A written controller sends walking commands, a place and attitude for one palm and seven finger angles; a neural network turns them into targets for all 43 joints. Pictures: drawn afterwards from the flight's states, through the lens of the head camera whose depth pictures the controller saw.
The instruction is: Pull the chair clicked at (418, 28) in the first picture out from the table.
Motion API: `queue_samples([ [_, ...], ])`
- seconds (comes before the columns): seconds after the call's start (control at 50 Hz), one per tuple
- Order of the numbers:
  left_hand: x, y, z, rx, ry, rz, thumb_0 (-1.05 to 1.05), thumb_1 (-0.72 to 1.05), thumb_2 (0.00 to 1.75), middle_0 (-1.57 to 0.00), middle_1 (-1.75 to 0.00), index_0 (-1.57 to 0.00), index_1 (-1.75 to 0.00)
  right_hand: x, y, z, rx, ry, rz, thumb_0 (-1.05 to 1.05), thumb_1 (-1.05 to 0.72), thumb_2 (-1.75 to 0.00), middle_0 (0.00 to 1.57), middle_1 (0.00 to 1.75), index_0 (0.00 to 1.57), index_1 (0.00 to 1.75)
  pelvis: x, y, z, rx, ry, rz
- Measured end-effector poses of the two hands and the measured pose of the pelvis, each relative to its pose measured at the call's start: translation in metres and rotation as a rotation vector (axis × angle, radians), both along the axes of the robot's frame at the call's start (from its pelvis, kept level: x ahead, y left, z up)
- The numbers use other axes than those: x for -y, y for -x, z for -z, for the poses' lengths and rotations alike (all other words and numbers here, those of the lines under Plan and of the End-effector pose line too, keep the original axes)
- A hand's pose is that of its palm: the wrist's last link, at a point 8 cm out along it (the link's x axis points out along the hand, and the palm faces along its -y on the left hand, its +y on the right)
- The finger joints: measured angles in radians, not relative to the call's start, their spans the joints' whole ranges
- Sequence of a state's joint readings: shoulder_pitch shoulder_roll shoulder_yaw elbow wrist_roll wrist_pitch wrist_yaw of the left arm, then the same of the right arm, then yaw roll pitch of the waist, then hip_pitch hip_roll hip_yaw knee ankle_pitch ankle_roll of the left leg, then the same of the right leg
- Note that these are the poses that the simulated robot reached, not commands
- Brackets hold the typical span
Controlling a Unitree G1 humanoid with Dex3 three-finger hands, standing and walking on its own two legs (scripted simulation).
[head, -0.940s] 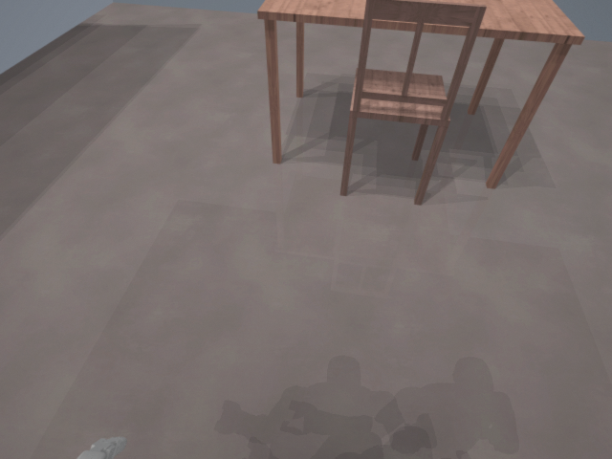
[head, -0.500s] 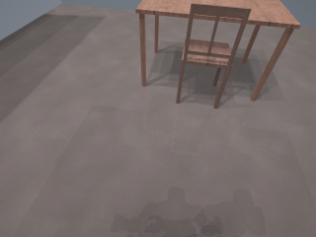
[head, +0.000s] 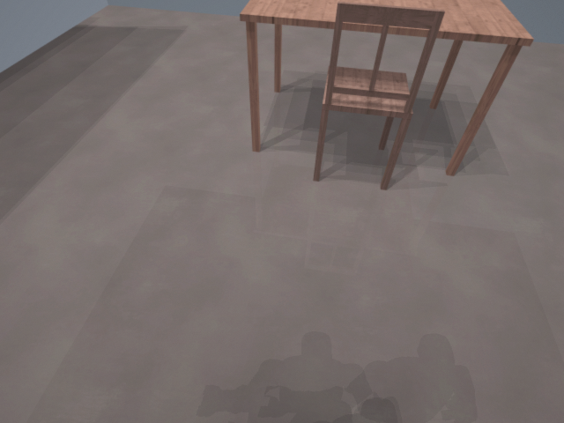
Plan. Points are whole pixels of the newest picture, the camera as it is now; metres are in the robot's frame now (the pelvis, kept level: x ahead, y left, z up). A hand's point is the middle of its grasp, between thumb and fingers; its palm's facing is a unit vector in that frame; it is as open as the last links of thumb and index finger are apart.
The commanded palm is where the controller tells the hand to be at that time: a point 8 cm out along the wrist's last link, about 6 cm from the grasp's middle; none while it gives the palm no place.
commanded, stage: look at it before walking up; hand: left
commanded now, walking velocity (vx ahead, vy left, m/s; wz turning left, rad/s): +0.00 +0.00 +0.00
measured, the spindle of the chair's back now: (378, 59) +1.42 -0.30 -0.10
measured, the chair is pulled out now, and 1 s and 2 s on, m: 0.00 0.00 0.00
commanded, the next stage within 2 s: walk to a spot facing it in 0.60 s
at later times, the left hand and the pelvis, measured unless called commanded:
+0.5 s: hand out of the picture +0.08 +0.24 -0.16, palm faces -0.02 -0.94 -0.33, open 7.4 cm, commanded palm none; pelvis +0.01 +0.00 +0.00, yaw +0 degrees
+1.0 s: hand out of the picture +0.07 +0.19 -0.18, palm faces -0.11 -0.96 -0.24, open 7.4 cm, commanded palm none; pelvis +0.04 -0.02 -0.01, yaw -8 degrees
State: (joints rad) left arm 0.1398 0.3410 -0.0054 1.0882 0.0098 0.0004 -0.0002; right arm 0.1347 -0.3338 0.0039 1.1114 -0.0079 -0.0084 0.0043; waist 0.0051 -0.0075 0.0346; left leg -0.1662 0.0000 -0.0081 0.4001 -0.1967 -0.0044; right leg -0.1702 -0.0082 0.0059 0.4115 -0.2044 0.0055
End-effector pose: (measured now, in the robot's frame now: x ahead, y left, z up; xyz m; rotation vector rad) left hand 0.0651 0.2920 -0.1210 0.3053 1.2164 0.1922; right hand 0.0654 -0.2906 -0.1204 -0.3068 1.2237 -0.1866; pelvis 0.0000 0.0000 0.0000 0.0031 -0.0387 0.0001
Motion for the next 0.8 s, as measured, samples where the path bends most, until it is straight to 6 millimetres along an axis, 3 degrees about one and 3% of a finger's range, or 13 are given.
queue_samples([
  [0.56, 0.004, -0.010, -0.001, 0.001, -0.001, 0.001, 0.01, 0.91, 0.90, -0.20, -0.30, -0.20, -0.30, 0.004, -0.019, -0.003, 0.021, 0.004, -0.007, 0.00, -0.90, -0.90, 0.20, 0.30, 0.20, 0.30, 0.004, -0.009, -0.002, -0.004, 0.001, 0.003],
  [0.8, 0.009, -0.011, 0.002, -0.018, 0.003, -0.003, 0.01, 0.91, 0.90, -0.20, -0.30, -0.20, -0.30, 0.001, -0.019, 0.000, 0.011, -0.003, 0.002, 0.00, -0.90, -0.90, 0.20, 0.30, 0.20, 0.30, 0.005, -0.014, 0.000, -0.008, 0.001, 0.022],
])
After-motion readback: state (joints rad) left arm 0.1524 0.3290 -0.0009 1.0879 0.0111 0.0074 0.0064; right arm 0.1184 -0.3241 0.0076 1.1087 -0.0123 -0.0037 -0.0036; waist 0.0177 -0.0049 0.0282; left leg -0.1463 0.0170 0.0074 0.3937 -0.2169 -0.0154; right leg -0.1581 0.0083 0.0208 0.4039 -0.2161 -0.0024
